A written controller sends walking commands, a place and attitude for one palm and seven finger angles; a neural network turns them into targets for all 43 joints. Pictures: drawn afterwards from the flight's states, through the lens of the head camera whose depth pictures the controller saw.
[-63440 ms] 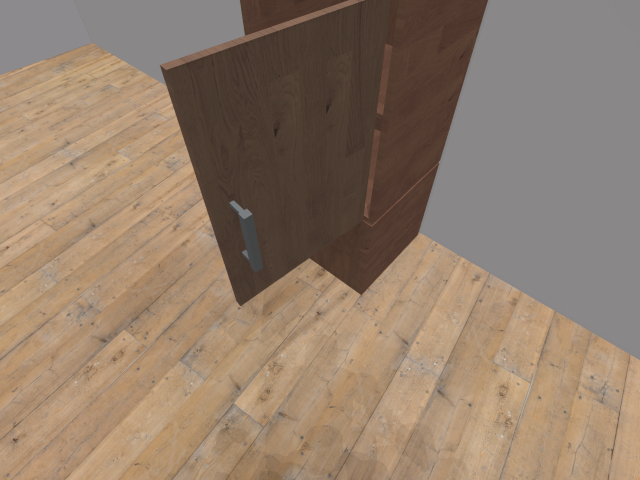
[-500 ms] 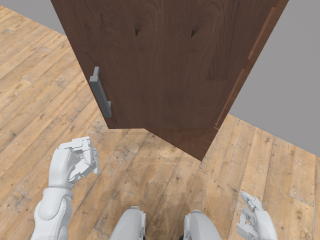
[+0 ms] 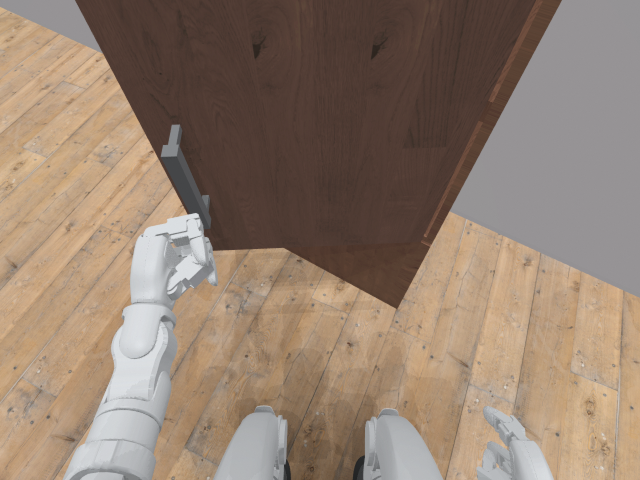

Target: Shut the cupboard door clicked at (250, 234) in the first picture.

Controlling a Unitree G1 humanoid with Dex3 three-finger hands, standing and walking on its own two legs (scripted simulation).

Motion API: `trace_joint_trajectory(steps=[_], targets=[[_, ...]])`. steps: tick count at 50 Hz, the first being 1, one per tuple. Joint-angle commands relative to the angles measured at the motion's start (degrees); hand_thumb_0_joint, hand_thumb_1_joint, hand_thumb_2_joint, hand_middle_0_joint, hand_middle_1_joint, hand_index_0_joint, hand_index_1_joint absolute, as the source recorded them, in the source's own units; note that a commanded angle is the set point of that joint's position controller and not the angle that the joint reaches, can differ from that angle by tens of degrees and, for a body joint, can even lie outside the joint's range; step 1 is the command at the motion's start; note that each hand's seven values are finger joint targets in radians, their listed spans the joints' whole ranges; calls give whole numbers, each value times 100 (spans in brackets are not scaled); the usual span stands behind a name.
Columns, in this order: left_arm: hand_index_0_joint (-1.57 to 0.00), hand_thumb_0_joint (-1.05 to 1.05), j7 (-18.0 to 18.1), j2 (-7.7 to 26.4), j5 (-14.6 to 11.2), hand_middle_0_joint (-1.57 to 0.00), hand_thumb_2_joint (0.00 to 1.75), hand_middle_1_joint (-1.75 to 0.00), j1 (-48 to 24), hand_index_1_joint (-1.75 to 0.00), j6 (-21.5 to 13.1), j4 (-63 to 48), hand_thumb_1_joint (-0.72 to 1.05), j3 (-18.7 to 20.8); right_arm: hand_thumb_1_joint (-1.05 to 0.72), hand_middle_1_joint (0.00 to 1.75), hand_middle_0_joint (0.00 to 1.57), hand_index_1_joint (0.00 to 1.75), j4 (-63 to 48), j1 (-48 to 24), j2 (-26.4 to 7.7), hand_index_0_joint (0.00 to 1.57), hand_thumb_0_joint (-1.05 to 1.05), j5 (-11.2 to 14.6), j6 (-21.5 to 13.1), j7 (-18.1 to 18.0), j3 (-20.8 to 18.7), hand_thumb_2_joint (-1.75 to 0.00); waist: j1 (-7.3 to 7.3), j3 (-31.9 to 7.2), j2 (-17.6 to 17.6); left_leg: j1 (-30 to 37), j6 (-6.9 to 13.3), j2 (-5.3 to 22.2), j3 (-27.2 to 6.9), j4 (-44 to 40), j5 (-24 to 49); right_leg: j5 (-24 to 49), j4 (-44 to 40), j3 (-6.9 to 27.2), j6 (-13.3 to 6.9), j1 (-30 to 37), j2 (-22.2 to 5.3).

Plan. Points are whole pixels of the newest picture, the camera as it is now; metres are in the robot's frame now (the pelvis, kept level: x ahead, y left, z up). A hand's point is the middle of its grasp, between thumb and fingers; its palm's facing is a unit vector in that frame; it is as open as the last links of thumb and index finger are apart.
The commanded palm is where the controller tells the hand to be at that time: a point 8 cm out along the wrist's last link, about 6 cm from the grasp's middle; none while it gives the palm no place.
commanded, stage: bring the fist close to the handle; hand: left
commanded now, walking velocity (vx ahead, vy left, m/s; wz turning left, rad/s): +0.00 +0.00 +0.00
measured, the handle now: (191, 181) +0.49 +0.20 +0.02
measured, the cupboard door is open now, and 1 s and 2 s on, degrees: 34 32 21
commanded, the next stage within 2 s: push the door shut along its arc in 0.52 s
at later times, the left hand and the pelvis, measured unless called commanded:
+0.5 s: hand (214, 245) +0.39 +0.15 +0.02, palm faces +0.07 -1.00 -0.05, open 3.1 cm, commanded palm +0.37 +0.20 +0.03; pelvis +0.00 -0.01 +0.00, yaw +0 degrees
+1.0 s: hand (211, 217) +0.44 +0.16 +0.02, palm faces -0.03 -1.00 -0.04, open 3.1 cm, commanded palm +0.42 +0.20 +0.03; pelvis +0.00 +0.00 -0.01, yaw +0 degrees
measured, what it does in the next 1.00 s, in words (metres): stands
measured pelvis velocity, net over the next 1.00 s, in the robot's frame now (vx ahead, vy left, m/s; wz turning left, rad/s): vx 0.00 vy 0.00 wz -0.01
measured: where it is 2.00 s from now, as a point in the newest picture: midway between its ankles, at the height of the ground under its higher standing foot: outside the picture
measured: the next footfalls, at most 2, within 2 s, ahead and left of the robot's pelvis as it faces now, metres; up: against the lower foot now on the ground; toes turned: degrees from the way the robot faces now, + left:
none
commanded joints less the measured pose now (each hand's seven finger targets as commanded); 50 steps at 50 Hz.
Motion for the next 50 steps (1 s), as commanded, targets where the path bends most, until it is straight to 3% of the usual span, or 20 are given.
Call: trace_joint_trajectory(steps=[1, 4, 6, 8, 10, 16, 18, 20, 22, 24, 29, 31, 34, 37, 42, 44, 46, 47, 49, 50], targets=[[-130, 0, 116, 552, 53, -130, 90, -150, -1929, -150, -415, -601, 90, 212, -90, 30, 20, 30, -513, 330, -818, 20, 0, 25, -145, -21, -330, -90, -198, -2088, -140, 1315, 9, -94, -291, -994, 1391, 1476, -969, 276, 34, 1241, 161], [-130, 0, 249, 663, 105, -130, 90, -150, -2214, -150, -529, -446, 90, 379, -90, 30, 20, 30, -485, 397, -808, 20, 0, -11, -114, 3, -341, -90, -150, -2446, -99, 1364, 9, -109, -266, -935, 1589, 1699, -886, 306, 32, 1370, 159], [-130, 0, 312, 683, 146, -130, 90, -150, -2478, -150, -595, -202, 90, 425, -90, 30, 20, 30, -427, 431, -792, 20, 0, -30, -78, 25, -339, -90, -200, -2388, -71, 1247, 10, -121, -232, -908, 1543, 1710, -896, 337, 46, 1358, 160], [-130, 0, 350, 925, 179, -130, 90, -150, -2269, -150, -652, -65, 90, 683, -90, 30, 20, 30, -488, 492, -812, 20, 0, -39, -45, 41, -352, -90, -83, -2539, -124, 1177, 23, -138, -208, -931, 1597, 1776, -890, 362, 33, 1569, 183], [-130, 0, 326, 898, 183, -130, 90, -150, -2053, -150, -684, -75, 90, 704, -90, 30, 20, 30, -503, 494, -777, 20, 0, -31, 16, 79, -349, -90, -6, -2668, -146, 1199, 12, -135, -144, -970, 1724, 1998, -899, 397, 38, 1781, 165], [-130, 0, 201, 784, 79, -130, 90, -150, -1891, -150, -713, -87, 90, 619, -90, 30, 20, 30, -491, 556, -770, 20, 0, 9, 114, 87, -373, -90, -112, -2433, -417, 1037, 51, -129, -79, -1015, 1600, 2049, -1066, 459, 82, 1975, 166], [-130, 0, 175, 846, 64, -130, 90, -150, -2186, -150, -815, -293, 90, 612, -90, 30, 20, 30, -463, 569, -776, 20, 0, 6, 89, 49, -384, -90, -188, -2415, -316, 1059, 74, -136, -77, -969, 1589, 2033, -1069, 485, 87, 1921, 163], [-130, 0, 130, 846, 54, -130, 90, -150, -2103, -150, -876, -206, 90, 643, -90, 30, 20, 30, -408, 543, -771, 20, 0, 1, 89, 40, -386, -90, -153, -2396, -327, 1035, 59, -135, -68, -973, 1534, 1987, -1077, 493, 88, 1921, 142], [-130, 0, 77, 769, 61, -130, 90, -150, -2419, -150, -944, -160, 90, 509, -90, 30, 20, 30, -343, 525, -767, 20, 0, -5, 71, 21, -381, -90, -247, -2282, -272, 1002, 71, -142, -77, -940, 1367, 1795, -1111, 520, 99, 1769, 131], [-130, 0, 43, 939, 28, -130, 90, -150, -2339, -150, -985, -83, 90, 701, -90, 30, 20, 30, -312, 516, -791, 20, 0, -10, 54, -1, -396, -90, -186, -2388, -220, 1027, 72, -146, -74, -907, 1455, 1869, -1080, 538, 89, 1795, 131], [-130, 0, -95, 817, -9, -130, 90, -150, -2350, -150, -920, -11, 90, 552, -90, 30, 20, 30, -331, 472, -796, 20, 0, 16, 52, 4, -387, -90, -178, -2397, 39, 1231, 50, -136, -112, -943, 1498, 1823, -1052, 461, 62, 1597, 148], [-130, 0, -87, 933, -43, -130, 90, -150, -2217, -150, -854, 87, 90, 715, -90, 30, 20, 30, -377, 448, -799, 20, 0, 17, 76, 0, -377, -90, -143, -2407, -191, 1064, 56, -142, -101, -939, 1444, 1808, -1062, 493, 80, 1745, 145], [-130, 0, -159, 1162, 3, -130, 90, -150, -2577, -150, -887, -25, 90, 787, -90, 30, 20, 30, -362, 451, -808, 20, 0, 25, 75, -22, -370, -90, -166, -2479, -9, 1124, 51, -135, -120, -900, 1533, 1917, -988, 502, 64, 1712, 147], [-130, 0, -271, 1079, 37, -130, 90, -150, -3074, -150, -870, 250, 90, 616, -90, 30, 20, 30, -299, 481, -821, 20, 0, 38, 78, -41, -351, -90, -346, -2268, -93, 1084, 59, -122, -164, -863, 1339, 1673, -1025, 481, 74, 1451, 159], [-130, 0, -468, 1275, 15, -130, 90, -150, -3757, -150, -814, 820, 90, 720, -90, 30, 20, 30, -207, 571, -878, 20, 0, 37, 49, -70, -334, -90, -432, -2417, -19, 1067, 58, -129, -235, -779, 1299, 1540, -959, 463, 58, 1288, 170], [-130, 0, -563, 1442, 14, -130, 90, -150, -3825, -150, -800, 947, 90, 830, -90, 30, 20, 30, -225, 610, -908, 20, 0, 41, 50, -64, -331, -90, -367, -2610, 207, 1171, 41, -126, -250, -763, 1443, 1622, -888, 448, 32, 1225, 167], [-130, 0, -655, 1365, -2, -130, 90, -150, -3924, -150, -739, 1096, 90, 776, -90, 30, 20, 30, -211, 701, -915, 20, 0, 48, 74, -33, -340, -90, -414, -2717, 149, 1284, 35, -105, -300, -747, 1594, 1720, -838, 394, 32, 1159, 191], [-130, 0, -699, 1364, -9, -130, 90, -150, -4010, -150, -693, 1282, 90, 763, -90, 30, 20, 30, -191, 730, -923, 20, 0, 56, 93, -22, -339, -90, -487, -2583, 99, 1212, 46, -102, -297, -737, 1561, 1694, -875, 397, 41, 1106, 196], [-130, 0, -781, 1586, 13, -130, 90, -150, -4314, -150, -712, 1346, 90, 877, -90, 30, 20, 30, -178, 797, -968, 20, 0, 60, 111, -28, -342, -90, -505, -2634, 27, 1164, 57, -91, -341, -712, 1537, 1626, -827, 388, 38, 1059, 202], [-130, 0, -823, 1401, 0, -130, 90, -150, -4425, -150, -696, 1385, 90, 735, -90, 30, 20, 30, -175, 821, -945, 20, 0, 62, 118, -21, -347, -90, -578, -2634, 67, 1189, 74, -98, -332, -700, 1538, 1641, -856, 395, 47, 1030, 203]])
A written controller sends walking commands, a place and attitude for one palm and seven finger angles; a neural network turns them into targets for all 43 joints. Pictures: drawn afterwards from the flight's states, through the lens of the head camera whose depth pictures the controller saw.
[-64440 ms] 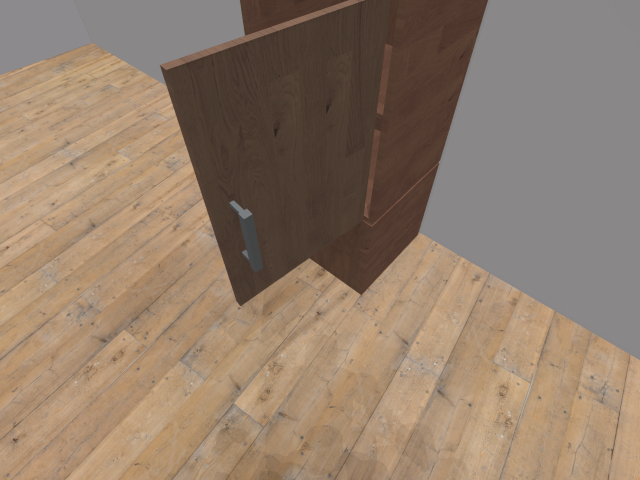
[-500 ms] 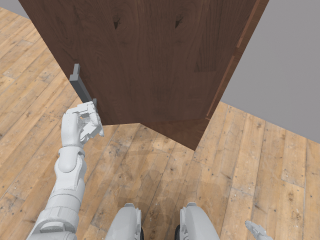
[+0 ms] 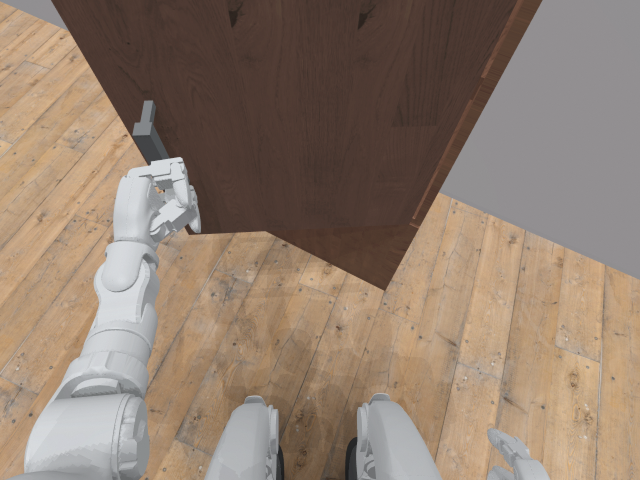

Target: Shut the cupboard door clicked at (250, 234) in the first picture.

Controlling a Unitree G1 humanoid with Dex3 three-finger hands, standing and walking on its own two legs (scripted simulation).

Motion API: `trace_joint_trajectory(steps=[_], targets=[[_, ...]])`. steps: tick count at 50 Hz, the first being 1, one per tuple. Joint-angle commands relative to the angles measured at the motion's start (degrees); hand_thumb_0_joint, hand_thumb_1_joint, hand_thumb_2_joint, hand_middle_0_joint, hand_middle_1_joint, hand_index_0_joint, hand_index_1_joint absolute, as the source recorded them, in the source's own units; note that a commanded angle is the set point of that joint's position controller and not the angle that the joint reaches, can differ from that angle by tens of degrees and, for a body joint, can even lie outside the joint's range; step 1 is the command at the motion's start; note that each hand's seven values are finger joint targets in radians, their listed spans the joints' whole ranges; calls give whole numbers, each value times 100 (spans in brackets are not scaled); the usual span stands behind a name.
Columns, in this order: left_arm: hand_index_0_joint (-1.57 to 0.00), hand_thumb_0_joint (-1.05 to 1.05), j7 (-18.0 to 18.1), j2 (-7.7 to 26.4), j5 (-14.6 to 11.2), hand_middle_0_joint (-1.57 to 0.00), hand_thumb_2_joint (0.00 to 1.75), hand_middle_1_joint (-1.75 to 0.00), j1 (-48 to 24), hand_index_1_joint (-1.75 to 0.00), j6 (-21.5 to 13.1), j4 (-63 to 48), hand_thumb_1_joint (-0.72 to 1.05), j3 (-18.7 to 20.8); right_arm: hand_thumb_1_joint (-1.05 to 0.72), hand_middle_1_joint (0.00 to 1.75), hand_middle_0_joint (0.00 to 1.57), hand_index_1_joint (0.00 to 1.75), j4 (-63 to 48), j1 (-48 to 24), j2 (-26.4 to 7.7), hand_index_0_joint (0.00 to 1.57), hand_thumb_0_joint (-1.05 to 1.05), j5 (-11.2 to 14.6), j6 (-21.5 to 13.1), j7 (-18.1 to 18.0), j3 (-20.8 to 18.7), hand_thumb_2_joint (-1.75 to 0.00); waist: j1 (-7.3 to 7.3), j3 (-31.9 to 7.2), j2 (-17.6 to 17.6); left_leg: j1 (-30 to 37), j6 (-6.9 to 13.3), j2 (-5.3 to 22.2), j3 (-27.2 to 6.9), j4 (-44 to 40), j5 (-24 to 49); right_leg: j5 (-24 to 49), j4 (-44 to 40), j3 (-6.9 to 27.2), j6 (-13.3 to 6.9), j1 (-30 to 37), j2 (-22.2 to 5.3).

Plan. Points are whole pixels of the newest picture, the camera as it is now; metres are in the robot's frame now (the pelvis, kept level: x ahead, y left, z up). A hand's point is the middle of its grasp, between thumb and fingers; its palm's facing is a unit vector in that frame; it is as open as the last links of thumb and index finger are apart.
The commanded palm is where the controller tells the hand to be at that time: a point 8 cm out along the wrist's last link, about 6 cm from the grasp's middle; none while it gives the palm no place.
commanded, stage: push the door shut along its arc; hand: left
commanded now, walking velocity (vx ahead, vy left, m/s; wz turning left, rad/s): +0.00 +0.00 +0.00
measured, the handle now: (167, 162) +0.51 +0.20 +0.03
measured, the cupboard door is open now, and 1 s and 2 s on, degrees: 32 21 9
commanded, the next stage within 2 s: pull the fist back off the door in 1.38 s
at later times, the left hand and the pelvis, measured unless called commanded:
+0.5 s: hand (209, 175) +0.49 +0.14 +0.03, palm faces -0.16 -0.99 -0.05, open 3.1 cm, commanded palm +0.49 +0.17 +0.03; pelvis -0.01 +0.01 -0.01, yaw +0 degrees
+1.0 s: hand (240, 136) +0.55 +0.10 +0.04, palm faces -0.28 -0.96 -0.06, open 2.8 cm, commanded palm +0.55 +0.14 +0.03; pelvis -0.01 +0.00 -0.02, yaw -2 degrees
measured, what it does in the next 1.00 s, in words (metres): stands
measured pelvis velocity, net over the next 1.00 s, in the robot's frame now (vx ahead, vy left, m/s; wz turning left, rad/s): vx -0.01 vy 0.00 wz -0.04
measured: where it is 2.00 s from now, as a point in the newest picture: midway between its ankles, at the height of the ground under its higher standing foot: outside the picture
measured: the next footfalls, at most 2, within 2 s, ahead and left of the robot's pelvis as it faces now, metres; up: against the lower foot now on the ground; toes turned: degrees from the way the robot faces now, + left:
none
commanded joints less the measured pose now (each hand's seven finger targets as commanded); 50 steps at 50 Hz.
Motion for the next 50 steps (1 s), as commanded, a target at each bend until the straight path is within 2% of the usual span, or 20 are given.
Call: trace_joint_trajectory(steps=[1, 3, 4, 6, 9, 12, 14, 16, 19, 21, 23, 24, 26, 28, 30, 33, 36, 41, 45, 50], targets=[[-130, 0, -187, 896, -58, -130, 90, -150, -2509, -150, -287, -849, 90, 107, -90, 30, 20, 30, -360, 754, -930, 20, 0, 51, -111, -34, -358, -90, -337, -2614, 88, 1667, 34, -100, -349, -860, 1461, 1490, -975, 370, 20, 1360, 180], [-130, 0, -253, 1064, -63, -130, 90, -150, -2755, -150, -297, -802, 90, 186, -90, 30, 20, 30, -348, 847, -965, 20, 0, 41, -101, -35, -349, -90, -361, -2666, 184, 1688, 49, -111, -393, -840, 1488, 1439, -939, 351, -6, 1297, 203], [-130, 0, -291, 1047, -40, -130, 90, -150, -2828, -150, -299, -773, 90, 157, -90, 30, 20, 30, -319, 856, -967, 20, 0, 38, -90, -24, -356, -90, -355, -2802, 257, 1798, 34, -100, -411, -834, 1579, 1488, -910, 343, -6, 1263, 191], [-130, 0, -352, 963, -34, -130, 90, -150, -2910, -150, -265, -598, 90, 64, -90, 30, 20, 30, -293, 916, -987, 20, 0, 51, -53, -8, -367, -90, -428, -2675, 168, 1866, 29, -76, -464, -871, 1541, 1375, -952, 299, -9, 1099, 203], [-130, 0, -420, 890, 15, -130, 90, -150, -3398, -150, -286, -596, 90, -116, -90, 30, 20, 30, -224, 1009, -1024, 20, 0, 38, -51, 5, -382, -90, -542, -2815, 465, 2159, 16, -61, -565, -868, 1579, 1245, -917, 241, -33, 760, 209], [-130, 0, -454, 1061, 51, -130, 90, -150, -3674, -150, -250, -353, 90, -60, -90, 30, 20, 30, -155, 1085, -1083, 20, 0, 30, -20, 12, -366, -90, -629, -2612, 384, 2096, 17, -43, -642, -910, 1338, 1009, -954, 212, -47, 589, 219], [-130, 0, -459, 1178, 86, -130, 90, -150, -4008, -150, -288, -343, 90, -34, -90, 30, 20, 30, -131, 1120, -1119, 20, 0, 19, -28, 4, -365, -90, -690, -2723, 472, 2135, 23, -38, -679, -873, 1270, 945, -917, 215, -54, 455, 222], [-130, 0, -481, 999, 127, -130, 90, -150, -4202, -150, -281, -308, 90, -241, -90, 30, 20, 30, -113, 1174, -1110, 20, 0, 1, -29, 21, -357, -90, -762, -2765, 664, 2274, 15, -38, -714, -886, 1286, 924, -914, 192, -65, 325, 220], [-130, 0, -494, 1222, 149, -130, 90, -150, -4371, -150, -279, -221, 90, -99, -90, 30, 20, 30, -84, 1257, -1163, 20, 0, -24, -23, 39, -351, -90, -747, -2954, 732, 2408, -4, -22, -791, -868, 1454, 984, -855, 162, -89, 273, 237], [-130, 0, -513, 1101, 165, -130, 90, -150, -4508, -150, -209, -99, 90, -222, -90, 30, 20, 30, -80, 1290, -1139, 20, 0, -27, -3, 59, -331, -90, -844, -2866, 735, 2362, 10, -17, -787, -830, 1483, 1002, -874, 161, -80, 226, 247], [-130, 0, -497, 1357, 217, -130, 90, -150, -4741, -150, -208, -44, 90, -87, -90, 30, 20, 30, -75, 1356, -1174, 20, 0, -42, 0, 51, -313, -90, -880, -2829, 783, 2281, 21, -19, -809, -806, 1395, 932, -830, 154, -95, 143, 260], [-130, 0, -495, 1308, 263, -130, 90, -150, -4801, -150, -180, 84, 90, -156, -90, 30, 20, 30, -51, 1336, -1177, 20, 0, -38, 5, 61, -312, -90, -930, -2761, 787, 2252, 18, -5, -822, -797, 1309, 888, -842, 161, -85, 45, 251], [-130, 0, -483, 1383, 285, -130, 90, -150, -4897, -150, -112, 227, 90, -98, -90, 30, 20, 30, -64, 1370, -1187, 20, 0, -51, 13, 79, -290, -90, -941, -2713, 764, 2116, 28, -11, -816, -773, 1229, 836, -839, 165, -88, 78, 259], [-130, 0, -458, 1814, 255, -130, 90, -150, -5001, -150, -74, 244, 90, 276, -90, 30, 20, 30, -97, 1444, -1210, 20, 0, -67, 12, 65, -262, -90, -898, -2960, 737, 2003, 59, -17, -785, -682, 1418, 939, -769, 176, -99, 275, 288], [-130, 0, -510, 1687, 294, -130, 90, -150, -5018, -150, 13, 379, 90, 148, -90, 30, 20, 30, -121, 1443, -1166, 20, 0, -58, 20, 96, -241, -90, -970, -2987, 731, 1879, 78, -16, -718, -605, 1476, 996, -809, 218, -69, 327, 291], [-130, 0, -572, 1988, 372, -130, 90, -150, -5206, -150, 73, 489, 90, 308, -90, 30, 20, 30, -129, 1538, -1170, 20, 0, -78, 39, 107, -206, -90, -1014, -2913, 792, 1728, 97, 9, -709, -513, 1561, 1047, -731, 222, -78, 309, 318], [-130, 0, -654, 2312, 391, -130, 90, -150, -5047, -150, 198, 548, 90, 578, -90, 30, 20, 30, -198, 1588, -1185, 20, 0, -73, 72, 124, -195, -90, -934, -3185, 791, 1600, 108, 29, -641, -406, 1797, 1273, -688, 274, -67, 546, 327], [-130, 0, -824, 2420, 447, -130, 90, -150, -4937, -150, 453, 583, 90, 620, -90, 30, 20, 30, -272, 1703, -1153, 20, 0, -45, 142, 168, -169, -90, -940, -3216, 794, 1442, 126, 48, -564, -314, 2040, 1629, -638, 301, -44, 714, 352], [-130, 0, -923, 2459, 448, -130, 90, -150, -5431, -150, 563, 493, 90, 563, -90, 30, 20, 30, -209, 1802, -1155, 20, 0, -35, 131, 144, -175, -90, -1131, -3149, 655, 1279, 174, 57, -543, -220, 1921, 1625, -684, 334, -9, 688, 363], [-130, 0, -1093, 2460, 435, -130, 90, -150, -5967, -150, 666, 489, 90, 416, -90, 30, 20, 30, -87, 1896, -1168, 20, 0, -38, 34, 97, -168, -90, -1248, -3258, 902, 1381, 186, 60, -573, -125, 1915, 1543, -682, 326, -34, 486, 381]])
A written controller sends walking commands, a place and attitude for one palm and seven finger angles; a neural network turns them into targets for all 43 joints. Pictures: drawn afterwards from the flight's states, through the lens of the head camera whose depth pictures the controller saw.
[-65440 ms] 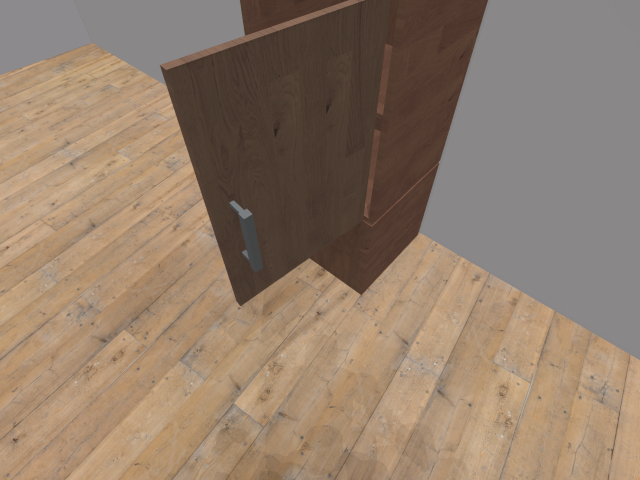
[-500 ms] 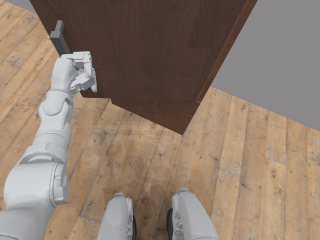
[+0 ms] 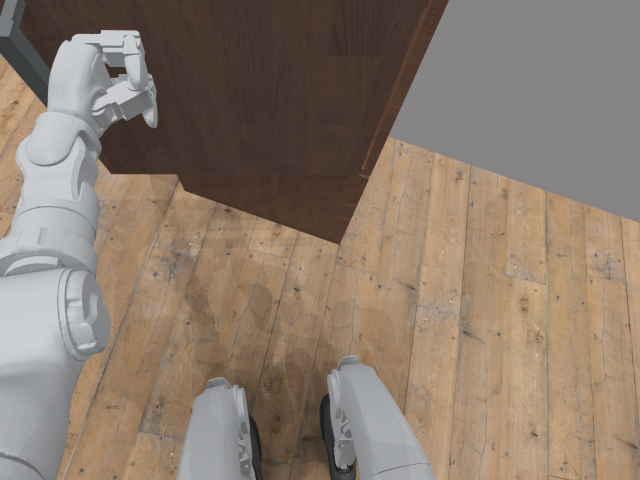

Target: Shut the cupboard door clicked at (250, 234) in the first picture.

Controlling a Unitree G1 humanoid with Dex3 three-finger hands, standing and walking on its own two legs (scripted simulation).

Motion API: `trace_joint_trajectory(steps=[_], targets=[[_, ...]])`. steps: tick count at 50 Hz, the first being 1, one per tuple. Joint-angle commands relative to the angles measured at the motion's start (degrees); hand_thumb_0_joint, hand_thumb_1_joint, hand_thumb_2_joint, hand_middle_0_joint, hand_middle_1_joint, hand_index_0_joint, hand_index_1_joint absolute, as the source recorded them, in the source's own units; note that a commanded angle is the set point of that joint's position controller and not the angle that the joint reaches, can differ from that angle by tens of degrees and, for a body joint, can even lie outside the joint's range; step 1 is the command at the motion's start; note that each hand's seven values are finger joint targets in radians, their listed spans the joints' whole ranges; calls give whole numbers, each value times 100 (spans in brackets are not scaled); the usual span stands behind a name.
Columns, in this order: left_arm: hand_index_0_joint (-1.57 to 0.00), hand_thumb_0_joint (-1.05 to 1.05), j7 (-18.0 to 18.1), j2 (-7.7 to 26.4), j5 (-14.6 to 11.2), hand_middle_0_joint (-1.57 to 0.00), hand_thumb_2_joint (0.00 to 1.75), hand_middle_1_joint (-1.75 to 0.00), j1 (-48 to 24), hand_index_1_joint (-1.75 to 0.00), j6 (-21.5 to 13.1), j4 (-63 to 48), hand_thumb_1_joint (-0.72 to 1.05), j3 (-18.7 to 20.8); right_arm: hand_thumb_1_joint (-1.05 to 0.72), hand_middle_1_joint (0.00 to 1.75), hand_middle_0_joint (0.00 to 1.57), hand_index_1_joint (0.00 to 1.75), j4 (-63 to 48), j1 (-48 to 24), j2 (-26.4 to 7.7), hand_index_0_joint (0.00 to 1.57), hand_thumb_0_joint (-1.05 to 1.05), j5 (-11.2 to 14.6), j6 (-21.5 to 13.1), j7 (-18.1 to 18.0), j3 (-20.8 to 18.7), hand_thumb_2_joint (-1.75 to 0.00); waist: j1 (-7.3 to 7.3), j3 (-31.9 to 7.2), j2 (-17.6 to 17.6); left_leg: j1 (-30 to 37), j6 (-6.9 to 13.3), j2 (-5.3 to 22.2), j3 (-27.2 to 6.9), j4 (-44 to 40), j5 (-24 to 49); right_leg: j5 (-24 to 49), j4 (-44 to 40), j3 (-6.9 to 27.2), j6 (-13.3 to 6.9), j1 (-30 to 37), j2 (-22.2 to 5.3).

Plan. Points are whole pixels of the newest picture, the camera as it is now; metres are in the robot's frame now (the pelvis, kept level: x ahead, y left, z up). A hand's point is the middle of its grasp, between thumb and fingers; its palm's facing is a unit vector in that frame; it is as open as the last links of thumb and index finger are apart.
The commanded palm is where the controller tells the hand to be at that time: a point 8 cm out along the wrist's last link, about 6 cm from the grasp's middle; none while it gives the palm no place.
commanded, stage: push the door shut along its arc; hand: left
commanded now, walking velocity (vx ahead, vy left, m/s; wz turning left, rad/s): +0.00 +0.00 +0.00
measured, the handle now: (54, 79) +0.58 +0.22 +0.06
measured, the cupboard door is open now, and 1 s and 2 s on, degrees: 21 9 9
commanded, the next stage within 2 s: pull the fist back off the door in 0.38 s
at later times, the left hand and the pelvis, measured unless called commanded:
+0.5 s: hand (164, 61) +0.59 +0.11 +0.06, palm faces -0.32 -0.95 -0.06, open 3.4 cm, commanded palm +0.61 +0.11 +0.06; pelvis -0.01 +0.00 -0.02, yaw -1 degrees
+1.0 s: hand (187, 68) +0.59 +0.08 +0.06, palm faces +0.14 -0.99 -0.04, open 3.1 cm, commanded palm +0.53 +0.12 +0.06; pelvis +0.02 -0.01 +0.02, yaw +0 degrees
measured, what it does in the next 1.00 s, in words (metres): stands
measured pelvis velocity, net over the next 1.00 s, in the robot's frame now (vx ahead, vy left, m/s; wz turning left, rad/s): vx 0.02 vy -0.01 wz -0.01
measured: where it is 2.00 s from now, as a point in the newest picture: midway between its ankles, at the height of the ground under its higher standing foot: (295, 467)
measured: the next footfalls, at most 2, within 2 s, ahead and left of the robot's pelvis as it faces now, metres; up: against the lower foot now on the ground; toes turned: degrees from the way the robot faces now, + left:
none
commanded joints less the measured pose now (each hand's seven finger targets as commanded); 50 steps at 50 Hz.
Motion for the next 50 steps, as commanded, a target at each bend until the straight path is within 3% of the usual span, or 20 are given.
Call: trace_joint_trajectory(steps=[1, 6, 11, 14, 16, 18, 21, 24, 25, 26, 28, 29, 30, 31, 33, 34, 38, 41, 45, 50], targets=[[-130, 0, -127, 911, -102, -130, 90, -150, -3297, -150, -224, -1209, 90, -143, -90, 30, 20, 30, -117, 1164, -1119, 20, 0, 34, -174, -104, -421, -90, -473, -3426, 673, 2477, 163, -131, -520, -634, 1946, 1389, -1031, 372, -22, 1402, 199], [-130, 0, -160, 876, -40, -130, 90, -150, -3897, -150, -110, -1025, 90, -317, -90, 30, 20, 30, 13, 1237, -1153, 20, 0, 8, -292, -154, -392, -90, -669, -3344, 872, 2517, 174, -115, -575, -524, 1827, 1166, -1003, 325, -50, 980, 220], [-130, 0, -191, 852, 37, -130, 90, -150, -4298, -150, -6, -918, 90, -442, -90, 30, 20, 30, 77, 1278, -1192, 20, 0, -31, -397, -163, -369, -90, -756, -3428, 1127, 2626, 153, -112, -656, -445, 1833, 1077, -902, 257, -87, 674, 239], [-130, 0, -176, 776, 101, -130, 90, -150, -4579, -150, 88, -751, 90, -550, -90, 30, 20, 30, 120, 1281, -1218, 20, 0, -44, -456, -179, -341, -90, -888, -3256, 1266, 2586, 154, -101, -688, -399, 1692, 955, -851, 213, -92, 359, 250], [-130, 0, -162, 867, 149, -130, 90, -150, -4769, -150, 132, -863, 90, -526, -90, 30, 20, 30, 139, 1324, -1234, 20, 0, -76, -478, -181, -341, -90, -912, -3458, 1416, 2739, 151, -99, -725, -343, 1858, 1039, -780, 182, -102, 264, 252], [-130, 0, -186, 673, 185, -130, 90, -150, -4859, -150, 178, -889, 90, -653, -90, 30, 20, 30, 168, 1361, -1226, 20, 0, -102, -508, -168, -363, -90, -967, -3582, 1544, 2972, 143, -81, -775, -311, 2013, 1101, -723, 137, -119, 79, 272], [-130, 0, -184, 807, 230, -130, 90, -150, -5066, -150, 339, -719, 90, -610, -90, 30, 20, 30, 199, 1416, -1242, 20, 0, -112, -522, -186, -329, -90, -1058, -3457, 1428, 2713, 155, -83, -757, -266, 1855, 1053, -716, 117, -99, 95, 291], [-130, 0, -189, 843, 301, -130, 90, -150, -5257, -150, 430, -662, 90, -638, -90, 30, 20, 30, 232, 1482, -1258, 20, 0, -129, -559, -192, -309, -90, -1119, -3457, 1540, 2754, 149, -66, -819, -256, 1822, 1010, -652, 66, -109, -102, 298], [-130, 0, 932, 1066, -180, -130, 90, -150, -4964, -150, 511, -700, 90, 604, -90, 30, 20, 30, -32, 1764, -1183, 20, 0, -299, -560, -154, -215, -90, -646, -3510, 1527, 2483, 83, -2, -923, -469, 1614, 947, -630, 48, -83, 119, 243], [-130, 0, 1493, 688, -39, -130, 90, -150, -4705, -150, 578, -486, 90, 358, -90, 30, 20, 30, -25, 1651, -1139, 20, 0, -338, -557, -54, -224, -90, -704, -3497, 1511, 2486, 40, 35, -971, -562, 1481, 853, -612, 30, -44, 34, 235], [-130, 0, 2444, 319, 123, -130, 90, -150, -4551, -150, 492, -413, 90, 505, -90, 30, 20, 30, -10, 1787, -1069, 20, 0, -492, -520, 133, -266, -90, -699, -3319, 1117, 2393, 15, 29, -1001, -643, 1456, 809, -638, -28, 22, 103, 226], [-130, 0, 2941, 303, 333, -130, 90, -150, -4643, -150, 350, -718, 90, 520, -90, 30, 20, 30, -42, 1791, -1047, 20, 0, -575, -486, 229, -296, -90, -658, -3474, 1324, 2448, 3, 20, -908, -613, 1602, 872, -657, -3, 32, 170, 211], [-130, 0, 3389, 445, 720, -130, 90, -150, -4563, -150, 167, -917, 90, 514, -90, 30, 20, 30, -57, 1811, -1030, 20, 0, -645, -452, 339, -320, -90, -556, -3732, 1522, 2567, -23, 8, -841, -573, 1802, 945, -630, 17, 21, 259, 194], [-130, 0, 3619, 458, 1076, -130, 90, -150, -4524, -150, -5, -1045, 90, 327, -90, 30, 20, 30, -27, 1814, -1028, 20, 0, -671, -405, 447, -370, -90, -585, -3954, 1599, 2721, -42, 16, -818, -544, 1984, 1025, -615, 26, 14, 325, 193], [-130, 0, 3699, 536, 1461, -130, 90, -150, -4420, -150, -223, -974, 90, 166, -90, 30, 20, 30, 18, 1899, -1049, 20, 0, -674, -281, 569, -440, -90, -655, -4028, 1402, 2724, -32, -2, -764, -548, 2155, 1186, -681, 68, 2, 607, 208], [-130, 0, 3610, 462, 1457, -130, 90, -150, -4440, -150, -291, -1009, 90, 53, -90, 30, 20, 30, 20, 1882, -1051, 20, 0, -632, -220, 595, -466, -90, -698, -3999, 1379, 2723, -28, -20, -724, -617, 2101, 1227, -785, 89, 14, 768, 209], [-130, 0, 3150, 605, 978, -130, 90, -150, -3931, -150, -340, -1165, 90, 371, -90, 30, 20, 30, -57, 1852, -1033, 20, 0, -491, -106, 541, -469, -90, -477, -4275, 1112, 2640, 5, -88, -602, -850, 2129, 1595, -983, 198, 20, 1703, 236], [-130, 0, 3064, 374, 698, -130, 90, -150, -3312, -150, -456, -1254, 90, 466, -90, 30, 20, 30, -78, 1780, -951, 20, 0, -438, -78, 509, -490, -90, -330, -4015, 844, 2625, 7, -104, -495, -977, 2241, 1858, -1118, 231, 52, 2004, 236], [-130, 0, 3192, 159, 696, -130, 90, -150, -2636, -150, -758, -1159, 90, 500, -90, 30, 20, 30, -67, 1716, -868, 20, 0, -458, -42, 515, -519, -90, -240, -3507, 360, 2165, 42, -155, -300, -1044, 2136, 2143, -1225, 337, 82, 2434, 208], [-130, 0, 3160, -469, 623, -130, 90, -150, -1605, -150, -1131, -1363, 90, 218, -90, 30, 20, 30, -132, 1545, -791, 20, 0, -431, 24, 542, -638, -90, 2, -3502, 179, 2356, 8, -245, -132, -1162, 2416, 2735, -1272, 387, 72, 2875, 177]])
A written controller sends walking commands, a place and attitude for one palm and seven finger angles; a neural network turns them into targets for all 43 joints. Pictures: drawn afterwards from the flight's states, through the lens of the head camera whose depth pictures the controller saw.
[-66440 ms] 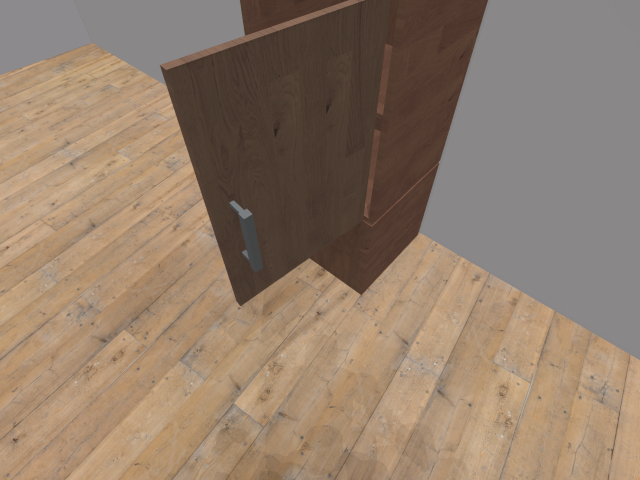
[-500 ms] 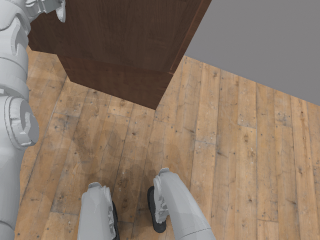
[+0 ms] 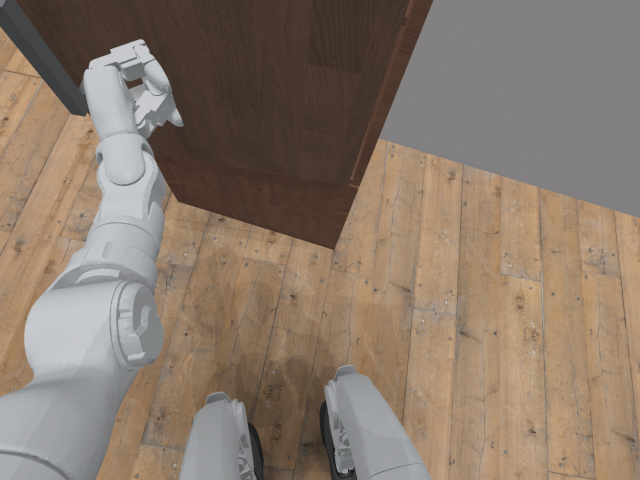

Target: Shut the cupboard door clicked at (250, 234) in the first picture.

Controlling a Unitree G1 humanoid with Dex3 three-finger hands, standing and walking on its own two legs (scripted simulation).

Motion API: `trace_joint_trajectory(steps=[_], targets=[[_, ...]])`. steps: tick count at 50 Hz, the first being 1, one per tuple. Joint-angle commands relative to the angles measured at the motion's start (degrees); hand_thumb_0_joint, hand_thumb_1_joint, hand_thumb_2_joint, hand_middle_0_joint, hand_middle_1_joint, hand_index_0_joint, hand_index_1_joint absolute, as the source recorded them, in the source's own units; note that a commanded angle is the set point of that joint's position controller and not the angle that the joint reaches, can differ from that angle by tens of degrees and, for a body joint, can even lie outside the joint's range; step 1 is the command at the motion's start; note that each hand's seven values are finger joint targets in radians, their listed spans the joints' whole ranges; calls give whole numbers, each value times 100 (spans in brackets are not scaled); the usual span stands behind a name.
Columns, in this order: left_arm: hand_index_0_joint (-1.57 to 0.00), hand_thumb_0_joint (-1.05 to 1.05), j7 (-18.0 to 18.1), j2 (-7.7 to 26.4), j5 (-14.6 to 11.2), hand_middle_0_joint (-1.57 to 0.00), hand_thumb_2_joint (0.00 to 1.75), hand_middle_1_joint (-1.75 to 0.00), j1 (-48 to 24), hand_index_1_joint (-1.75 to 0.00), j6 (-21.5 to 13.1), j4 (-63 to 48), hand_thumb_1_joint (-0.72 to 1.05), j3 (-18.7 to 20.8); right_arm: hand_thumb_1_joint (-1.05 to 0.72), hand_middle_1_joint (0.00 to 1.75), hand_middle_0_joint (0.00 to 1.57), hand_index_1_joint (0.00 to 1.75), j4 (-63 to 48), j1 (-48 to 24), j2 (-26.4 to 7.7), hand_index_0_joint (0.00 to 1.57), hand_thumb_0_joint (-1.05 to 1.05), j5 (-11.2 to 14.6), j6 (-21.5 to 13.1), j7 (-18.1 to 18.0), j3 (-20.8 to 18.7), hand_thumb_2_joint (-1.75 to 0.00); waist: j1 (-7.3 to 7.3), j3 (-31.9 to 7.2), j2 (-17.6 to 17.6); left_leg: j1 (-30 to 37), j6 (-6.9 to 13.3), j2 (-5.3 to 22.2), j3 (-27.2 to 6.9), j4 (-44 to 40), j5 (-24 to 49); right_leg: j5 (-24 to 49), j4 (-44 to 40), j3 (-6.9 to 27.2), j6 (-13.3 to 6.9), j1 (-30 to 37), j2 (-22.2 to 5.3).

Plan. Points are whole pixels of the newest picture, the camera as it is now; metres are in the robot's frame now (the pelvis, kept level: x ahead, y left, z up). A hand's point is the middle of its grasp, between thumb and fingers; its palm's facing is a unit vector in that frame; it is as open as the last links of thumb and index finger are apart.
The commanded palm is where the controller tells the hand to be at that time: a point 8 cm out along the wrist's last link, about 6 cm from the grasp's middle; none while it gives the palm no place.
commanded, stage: pull the fist back off the door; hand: left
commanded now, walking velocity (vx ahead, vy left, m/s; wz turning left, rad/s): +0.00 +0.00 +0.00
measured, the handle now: (51, 51) +0.64 +0.22 +0.04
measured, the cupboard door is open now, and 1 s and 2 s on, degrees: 9 9 9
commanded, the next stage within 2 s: draw the hand back to the body in 0.36 s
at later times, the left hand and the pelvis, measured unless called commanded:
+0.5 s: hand (175, 147) +0.50 +0.09 +0.04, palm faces +0.12 -0.99 -0.05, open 3.1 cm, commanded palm +0.46 +0.14 +0.05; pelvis +0.00 -0.01 +0.01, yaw +3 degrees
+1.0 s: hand (43, 226) +0.37 +0.15 +0.15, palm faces +0.11 -0.99 -0.04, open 3.1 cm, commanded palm +0.32 +0.21 +0.16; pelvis +0.02 +0.00 +0.09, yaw +2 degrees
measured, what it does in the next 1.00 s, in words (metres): rises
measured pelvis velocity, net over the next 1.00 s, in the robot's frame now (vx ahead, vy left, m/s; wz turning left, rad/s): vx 0.02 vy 0.00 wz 0.03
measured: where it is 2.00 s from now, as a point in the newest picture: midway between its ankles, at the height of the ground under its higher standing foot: (297, 473)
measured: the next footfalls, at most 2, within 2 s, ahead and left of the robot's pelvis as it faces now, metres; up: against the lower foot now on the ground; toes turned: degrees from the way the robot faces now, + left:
none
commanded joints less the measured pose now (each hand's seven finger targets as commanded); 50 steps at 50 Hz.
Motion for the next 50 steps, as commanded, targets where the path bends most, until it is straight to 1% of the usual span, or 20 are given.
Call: trace_joint_trajectory(steps=[1, 2, 3, 5, 7, 10, 13, 14, 16, 19, 21, 23, 24, 27, 28, 33, 39, 44, 49, 50], targets=[[-130, 0, -52, 449, -87, -130, 90, -150, -1633, -150, -679, -1290, 90, -294, -90, 30, 20, 30, -175, 1028, -978, 20, 0, 71, 21, -32, -480, -90, 76, -3239, 55, 1961, 83, -303, -184, -651, 2339, 2739, -871, 293, 102, 2644, 92], [-130, 0, -57, 463, -87, -130, 90, -150, -1534, -150, -714, -1297, 90, -267, -90, 30, 20, 30, -169, 1019, -988, 20, 0, 83, 52, -50, -506, -90, 89, -3154, -103, 1953, 89, -304, -176, -673, 2313, 2747, -886, 295, 110, 2692, 86], [-130, 0, -73, 246, -132, -130, 90, -150, -1589, -150, -771, -1498, 90, -448, -90, 30, 20, 30, -186, 973, -977, 20, 0, 86, 60, -63, -525, -90, 70, -3189, 53, 2115, 93, -322, -155, -679, 2407, 2876, -898, 314, 107, 2651, 80], [-130, 0, -87, 142, -210, -130, 90, -150, -1329, -150, -864, -1662, 90, -476, -90, 30, 20, 30, -205, 838, -967, 20, 0, 117, 93, -89, -564, -90, 167, -3277, -8, 2262, 67, -336, -148, -707, 2446, 2901, -899, 307, 112, 2720, 59], [-130, 0, -82, 48, -245, -130, 90, -150, -1342, -150, -957, -1766, 90, -562, -90, 30, 20, 30, -193, 727, -946, 20, 0, 123, 110, -121, -574, -90, 154, -3135, -115, 2158, 80, -365, -114, -712, 2298, 2869, -934, 345, 134, 2794, 38], [-130, 0, -61, -248, -220, -130, 90, -150, -1299, -150, -1157, -2006, 90, -856, -90, 30, 20, 30, -170, 551, -932, 20, 0, 131, 130, -160, -612, -90, 177, -3243, 110, 2555, 49, -355, -173, -703, 2406, 2784, -874, 298, 114, 2534, 18], [-130, 0, -30, -455, -242, -130, 90, -150, -1244, -150, -1264, -2167, 90, -1036, -90, 30, 20, 30, -175, 422, -921, 20, 0, 136, 142, -196, -634, -90, 170, -3317, 96, 2763, 51, -363, -175, -696, 2532, 2863, -854, 287, 114, 2502, 4], [-130, 0, -13, -361, -248, -130, 90, -150, -1062, -150, -1258, -2070, 90, -934, -90, 30, 20, 30, -170, 336, -928, 20, 0, 148, 157, -215, -631, -90, 225, -3355, 47, 2713, 36, -362, -176, -698, 2518, 2875, -839, 289, 120, 2562, -7], [-130, 0, 15, -244, -195, -130, 90, -150, -1266, -150, -1234, -1909, 90, -925, -90, 30, 20, 30, -157, 248, -920, 20, 0, 147, 197, -256, -589, -90, 167, -3110, -97, 2431, 57, -382, -174, -714, 2228, 2693, -865, 324, 142, 2573, -21], [-130, 0, 78, -256, -167, -130, 90, -150, -1457, -150, -1253, -1874, 90, -946, -90, 30, 20, 30, -173, 118, -902, 20, 0, 141, 196, -302, -569, -90, 139, -3221, -13, 2454, 59, -391, -183, -673, 2145, 2594, -835, 343, 142, 2487, -35], [-130, 0, 101, -39, -183, -130, 90, -150, -1378, -150, -1229, -1643, 90, -752, -90, 30, 20, 30, -183, 67, -898, 20, 0, 142, 198, -326, -543, -90, 169, -3113, -218, 2161, 69, -405, -154, -675, 1930, 2484, -869, 390, 155, 2643, -36], [-130, 0, 72, -156, -203, -130, 90, -150, -1343, -150, -1208, -1544, 90, -814, -90, 30, 20, 30, -220, 57, -896, 20, 0, 129, 185, -331, -524, -90, 161, -3168, -199, 2155, 82, -413, -151, -675, 1927, 2490, -856, 400, 148, 2628, -27], [-130, 0, 64, -17, -173, -130, 90, -150, -1291, -150, -1186, -1385, 90, -729, -90, 30, 20, 30, -209, 33, -897, 20, 0, 146, 196, -337, -509, -90, 194, -3090, -222, 2084, 60, -396, -162, -692, 1876, 2410, -847, 378, 143, 2596, -35], [-130, 0, -84, 287, -340, -130, 90, -150, -412, -150, -1121, -2254, 90, -426, -90, 30, 20, 30, -534, -14, -887, 20, 0, 227, 245, -333, -519, -90, 718, -3902, -73, 2615, 28, -413, -88, -1010, 2303, 2876, -940, 426, 99, 3492, -20], [-130, 0, -159, 237, -443, -130, 90, -150, -96, -150, -1039, -2579, 90, -447, -90, 30, 20, 30, -639, -23, -886, 20, 0, 267, 242, -335, -520, -90, 786, -4069, -18, 2818, 23, -416, -77, -1096, 2460, 3062, -988, 425, 93, 3671, -8], [-130, 0, -475, -12, -856, -130, 90, -150, 1074, -150, -420, -3582, 90, -710, -90, 30, 20, 30, -832, -74, -829, 20, 0, 538, 225, -492, -473, -90, 822, -3108, -952, 2736, 103, -412, 43, -1783, 1909, 2828, -1846, 507, 168, 4566, -9], [-130, 0, -679, -391, -1006, -130, 90, -150, 1717, -150, -445, -4612, 90, -1264, -90, 30, 20, 30, -714, -340, -786, 20, 0, 635, -52, -691, -454, -90, 796, -2085, -645, 3656, 104, -365, 29, -2378, 1702, 2275, -2406, 332, 162, 4317, -17], [-130, 0, -939, -286, -1143, -130, 90, -150, 3013, -150, -159, -4947, 90, -1252, -90, 30, 20, 30, -895, -640, -797, 20, 0, 738, -136, -707, -401, -90, 1118, -1550, -311, 4216, 61, -375, 28, -2919, 1814, 2152, -2764, 228, 83, 4589, -29], [-116, 0, -1097, -103, -1389, -116, 90, -135, 3822, -135, 168, -5911, 90, -1097, -90, 30, 20, 30, -1193, -1075, -752, 20, 0, 824, -233, -779, -324, -90, 1301, -1223, -430, 4572, 76, -376, 26, -3310, 1964, 2280, -3068, 221, 90, 5105, -42], [-113, 0, -878, 386, -728, -113, 90, -132, 4085, -132, 598, -5927, 90, -1466, -90, 30, 20, 30, -1291, -1256, -647, 20, 0, 882, 31, -880, -345, -90, 1310, -1437, -580, 4916, 86, -404, 83, -3643, 1977, 2164, -3367, 489, 97, 5602, -175]])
